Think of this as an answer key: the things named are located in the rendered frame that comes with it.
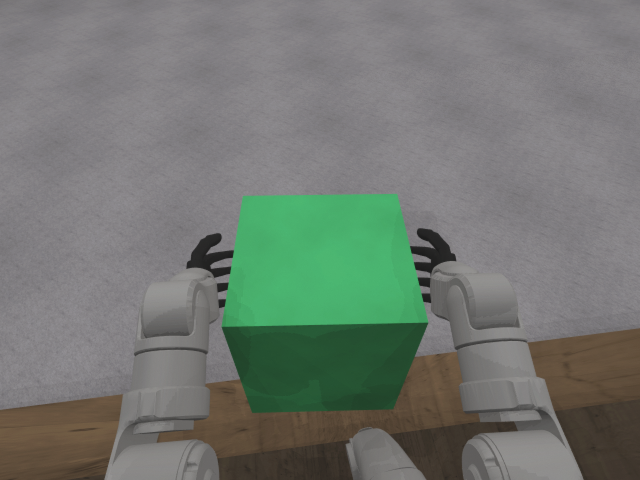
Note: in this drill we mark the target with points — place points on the carton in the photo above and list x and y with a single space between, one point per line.
324 310

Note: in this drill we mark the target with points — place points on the right robot upper arm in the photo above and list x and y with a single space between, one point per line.
517 455

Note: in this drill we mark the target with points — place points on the right robot thigh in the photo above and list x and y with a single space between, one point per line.
374 455

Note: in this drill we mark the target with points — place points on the robot left hand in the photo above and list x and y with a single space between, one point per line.
199 259

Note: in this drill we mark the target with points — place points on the robot right forearm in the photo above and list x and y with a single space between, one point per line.
499 379

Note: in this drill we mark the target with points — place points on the robot left forearm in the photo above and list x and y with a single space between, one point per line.
168 390

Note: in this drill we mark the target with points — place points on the left robot upper arm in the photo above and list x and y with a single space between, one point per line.
175 460

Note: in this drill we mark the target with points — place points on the robot right hand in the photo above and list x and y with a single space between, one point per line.
440 254

